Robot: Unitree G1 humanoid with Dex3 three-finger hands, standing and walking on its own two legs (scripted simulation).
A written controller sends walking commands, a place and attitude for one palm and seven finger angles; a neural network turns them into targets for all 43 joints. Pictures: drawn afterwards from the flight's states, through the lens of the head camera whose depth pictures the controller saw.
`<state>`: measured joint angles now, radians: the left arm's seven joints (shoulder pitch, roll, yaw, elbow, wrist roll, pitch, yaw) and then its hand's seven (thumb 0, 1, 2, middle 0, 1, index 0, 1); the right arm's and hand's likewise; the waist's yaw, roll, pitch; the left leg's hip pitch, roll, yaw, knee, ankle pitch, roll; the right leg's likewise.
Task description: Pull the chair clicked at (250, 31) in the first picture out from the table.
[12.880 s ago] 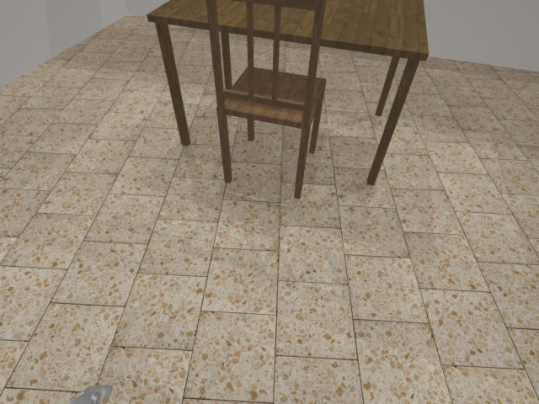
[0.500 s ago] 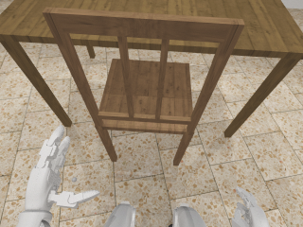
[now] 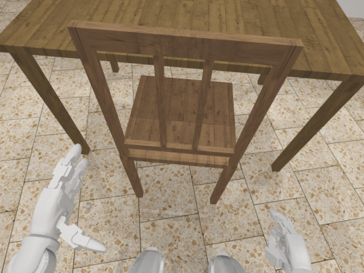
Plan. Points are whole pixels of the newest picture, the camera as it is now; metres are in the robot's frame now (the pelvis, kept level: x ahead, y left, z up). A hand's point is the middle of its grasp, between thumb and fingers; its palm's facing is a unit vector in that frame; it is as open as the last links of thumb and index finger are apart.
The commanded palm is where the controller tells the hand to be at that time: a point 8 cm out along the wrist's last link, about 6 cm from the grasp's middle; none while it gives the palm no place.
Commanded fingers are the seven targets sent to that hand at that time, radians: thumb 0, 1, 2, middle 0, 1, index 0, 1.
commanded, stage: raise the hand toward the chair's back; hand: left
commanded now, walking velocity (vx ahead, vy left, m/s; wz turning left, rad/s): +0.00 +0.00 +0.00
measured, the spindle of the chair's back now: (161, 110) +0.49 +0.09 +0.02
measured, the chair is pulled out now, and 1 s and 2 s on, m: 0.00 0.00 0.00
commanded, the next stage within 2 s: aim the fingers beside a spindle in 0.56 s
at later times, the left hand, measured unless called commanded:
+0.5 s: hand (85, 198) +0.25 +0.21 +0.04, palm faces -0.01 -1.00 -0.06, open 16.9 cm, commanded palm +0.22 +0.26 +0.05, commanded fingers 0.00 -0.50 0.30 -0.06 -0.08 -0.06 -0.08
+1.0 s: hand (91, 187) +0.27 +0.21 +0.03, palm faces -0.03 -1.00 -0.05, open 16.9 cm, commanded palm +0.25 +0.26 +0.03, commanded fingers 0.00 -0.50 0.30 -0.06 -0.08 -0.06 -0.08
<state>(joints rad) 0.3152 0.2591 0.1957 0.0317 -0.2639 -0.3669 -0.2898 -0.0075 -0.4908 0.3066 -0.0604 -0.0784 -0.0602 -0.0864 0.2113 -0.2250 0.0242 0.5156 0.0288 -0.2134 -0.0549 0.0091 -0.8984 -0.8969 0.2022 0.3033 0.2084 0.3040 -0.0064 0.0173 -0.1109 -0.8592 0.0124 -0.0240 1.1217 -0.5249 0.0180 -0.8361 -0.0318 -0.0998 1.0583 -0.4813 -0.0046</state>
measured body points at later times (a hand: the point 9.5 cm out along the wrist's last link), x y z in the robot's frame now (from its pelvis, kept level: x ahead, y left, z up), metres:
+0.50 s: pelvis +0.00 +0.00 +0.00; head +0.08 +0.02 +0.45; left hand +0.24 +0.26 +0.04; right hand +0.17 -0.24 -0.07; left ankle +0.01 +0.10 -0.66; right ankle +0.02 -0.12 -0.66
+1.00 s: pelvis +0.00 +0.00 +0.00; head +0.09 +0.01 +0.44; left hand +0.27 +0.26 +0.04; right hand +0.17 -0.25 -0.08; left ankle +0.01 +0.10 -0.66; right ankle +0.02 -0.12 -0.66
